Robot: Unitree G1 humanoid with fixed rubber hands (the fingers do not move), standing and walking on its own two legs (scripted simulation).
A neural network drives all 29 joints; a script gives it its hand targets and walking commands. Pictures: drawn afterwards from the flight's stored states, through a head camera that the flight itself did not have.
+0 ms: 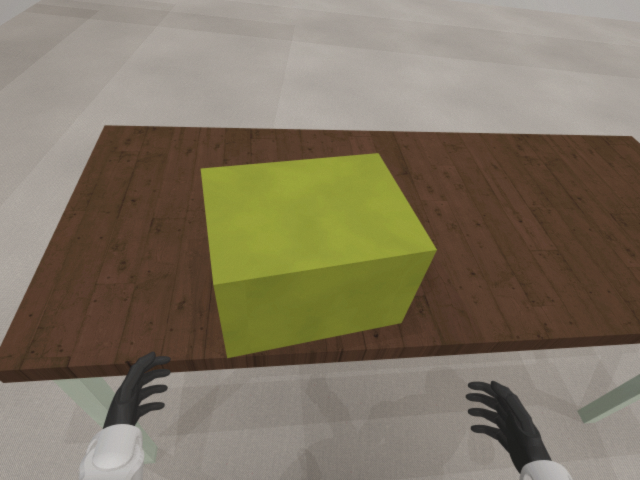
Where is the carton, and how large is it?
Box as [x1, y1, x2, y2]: [201, 153, 436, 357]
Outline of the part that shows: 378,153 201,168 213,285 227,357 401,322 436,249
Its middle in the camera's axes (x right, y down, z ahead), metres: -0.02 +0.01 +0.61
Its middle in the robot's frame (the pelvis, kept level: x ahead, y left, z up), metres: +0.45 +0.01 +0.01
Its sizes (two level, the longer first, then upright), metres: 0.285 0.215 0.187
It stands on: a table, 0.68 m high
